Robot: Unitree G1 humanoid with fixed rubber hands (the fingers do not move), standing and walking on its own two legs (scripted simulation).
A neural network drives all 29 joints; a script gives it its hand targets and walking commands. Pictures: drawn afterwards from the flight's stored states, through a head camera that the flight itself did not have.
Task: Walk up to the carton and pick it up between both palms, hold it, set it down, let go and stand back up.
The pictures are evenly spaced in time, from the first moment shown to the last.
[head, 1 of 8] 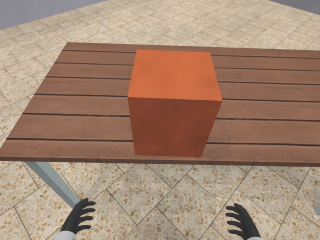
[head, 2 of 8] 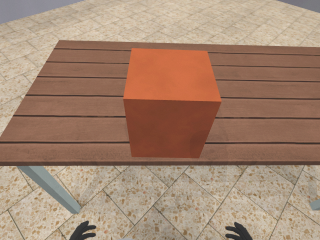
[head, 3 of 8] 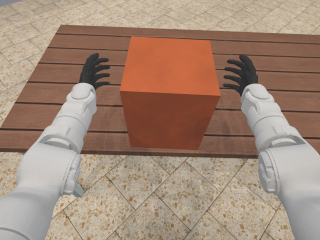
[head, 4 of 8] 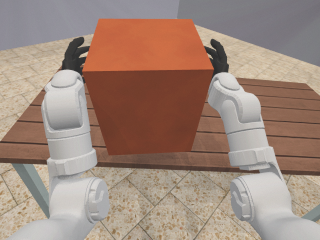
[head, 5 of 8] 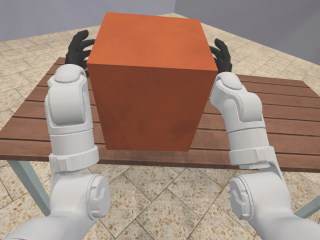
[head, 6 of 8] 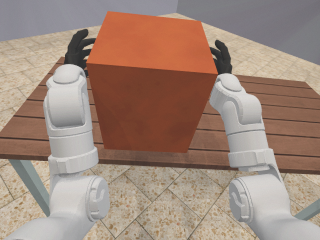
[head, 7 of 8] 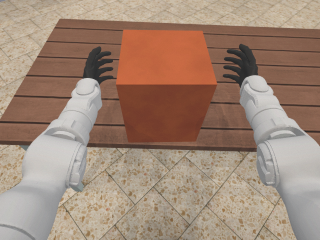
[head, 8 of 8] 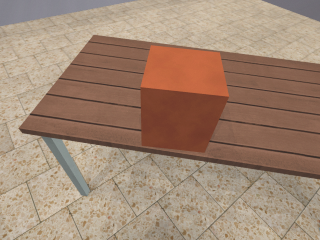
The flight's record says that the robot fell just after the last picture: no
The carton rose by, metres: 0.20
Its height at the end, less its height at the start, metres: +0.00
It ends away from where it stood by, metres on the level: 0.01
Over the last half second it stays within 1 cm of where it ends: yes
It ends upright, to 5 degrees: yes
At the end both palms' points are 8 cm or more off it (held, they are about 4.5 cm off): yes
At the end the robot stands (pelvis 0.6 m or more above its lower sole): yes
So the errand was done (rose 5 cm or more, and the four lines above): yes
